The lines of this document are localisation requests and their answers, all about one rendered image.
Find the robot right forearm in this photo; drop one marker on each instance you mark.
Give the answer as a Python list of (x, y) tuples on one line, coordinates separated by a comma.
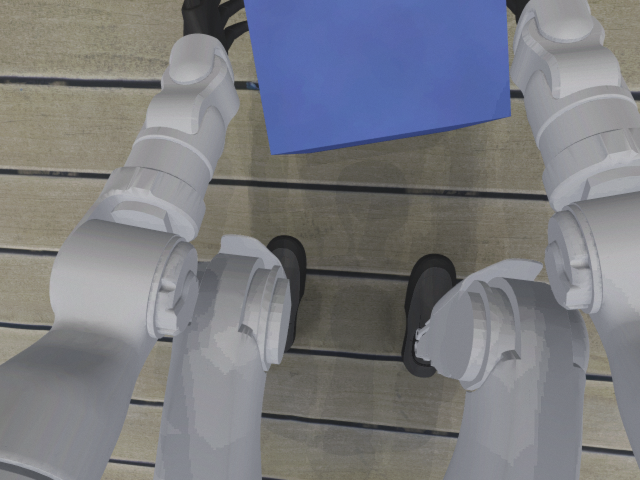
[(583, 117)]

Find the robot left forearm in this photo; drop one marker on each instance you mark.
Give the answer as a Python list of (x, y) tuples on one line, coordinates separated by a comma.
[(173, 158)]

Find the right robot shin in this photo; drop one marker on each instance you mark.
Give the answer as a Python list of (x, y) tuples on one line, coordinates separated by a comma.
[(431, 346)]

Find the robot right upper arm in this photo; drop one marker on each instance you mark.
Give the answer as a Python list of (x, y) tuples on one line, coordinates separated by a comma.
[(593, 263)]

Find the robot right hand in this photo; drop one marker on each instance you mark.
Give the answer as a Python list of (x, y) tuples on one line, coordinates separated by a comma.
[(516, 6)]

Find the carton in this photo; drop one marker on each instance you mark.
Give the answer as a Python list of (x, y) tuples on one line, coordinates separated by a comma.
[(340, 73)]

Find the robot left upper arm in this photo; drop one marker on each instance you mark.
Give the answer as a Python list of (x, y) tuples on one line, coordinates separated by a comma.
[(63, 400)]

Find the robot left foot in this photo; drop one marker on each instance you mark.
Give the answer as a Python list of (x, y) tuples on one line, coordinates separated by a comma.
[(291, 254)]

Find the robot left hand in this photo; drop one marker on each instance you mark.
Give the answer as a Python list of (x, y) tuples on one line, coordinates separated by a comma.
[(205, 17)]

